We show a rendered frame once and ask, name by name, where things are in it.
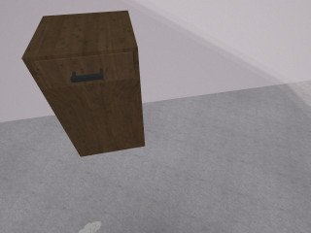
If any cabinet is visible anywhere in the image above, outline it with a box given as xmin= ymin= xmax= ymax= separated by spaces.
xmin=21 ymin=10 xmax=145 ymax=157

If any drawer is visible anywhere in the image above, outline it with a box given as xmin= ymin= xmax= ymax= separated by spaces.
xmin=31 ymin=51 xmax=135 ymax=88

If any handle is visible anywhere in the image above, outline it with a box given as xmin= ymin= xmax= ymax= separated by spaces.
xmin=70 ymin=68 xmax=104 ymax=83

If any robot left hand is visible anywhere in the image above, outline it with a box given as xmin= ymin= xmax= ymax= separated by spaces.
xmin=78 ymin=221 xmax=101 ymax=233

